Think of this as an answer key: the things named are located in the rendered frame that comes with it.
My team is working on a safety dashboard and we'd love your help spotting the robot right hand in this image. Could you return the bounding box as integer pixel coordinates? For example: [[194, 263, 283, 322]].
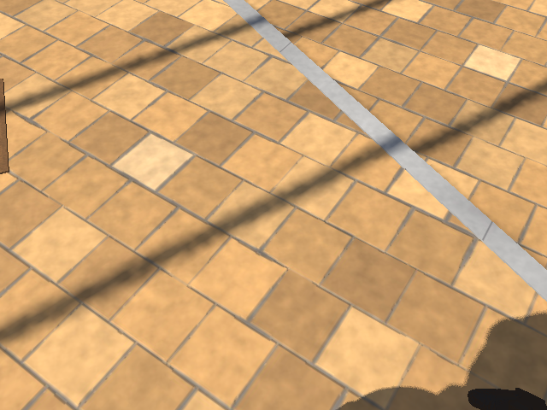
[[468, 388, 547, 410]]

